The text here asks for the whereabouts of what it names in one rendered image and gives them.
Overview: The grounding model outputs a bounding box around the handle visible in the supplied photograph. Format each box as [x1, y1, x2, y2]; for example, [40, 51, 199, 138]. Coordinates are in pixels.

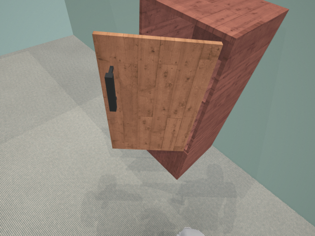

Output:
[104, 66, 117, 112]

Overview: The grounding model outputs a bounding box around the cupboard door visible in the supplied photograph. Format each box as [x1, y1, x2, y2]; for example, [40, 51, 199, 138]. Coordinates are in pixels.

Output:
[92, 31, 223, 151]

